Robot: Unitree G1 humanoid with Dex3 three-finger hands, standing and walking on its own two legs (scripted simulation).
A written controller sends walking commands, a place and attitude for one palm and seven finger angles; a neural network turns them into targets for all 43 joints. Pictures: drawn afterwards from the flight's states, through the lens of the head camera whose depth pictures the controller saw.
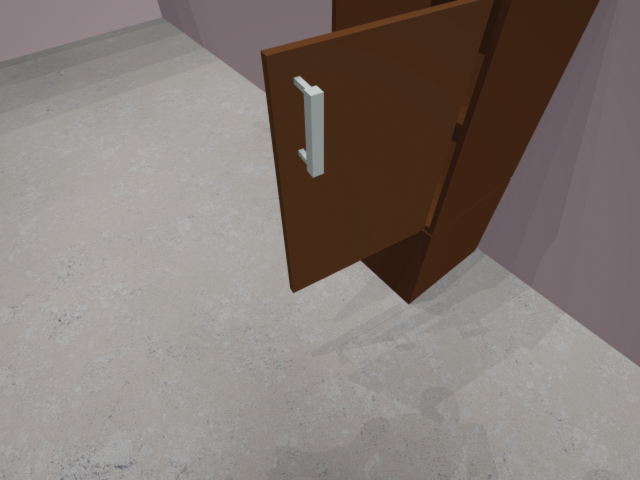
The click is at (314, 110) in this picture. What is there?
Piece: cupboard door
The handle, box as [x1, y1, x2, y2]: [294, 76, 323, 177]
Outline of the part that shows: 298,76 294,77 294,84 304,93 306,150 305,151 303,149 298,150 298,154 306,163 307,170 313,177 323,173 323,92 316,85 311,87 302,78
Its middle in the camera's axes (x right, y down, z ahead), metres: -0.02 -0.17 +0.59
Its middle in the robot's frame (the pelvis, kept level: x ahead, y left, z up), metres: +0.58 +0.05 +0.12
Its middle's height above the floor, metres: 0.91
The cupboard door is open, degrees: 81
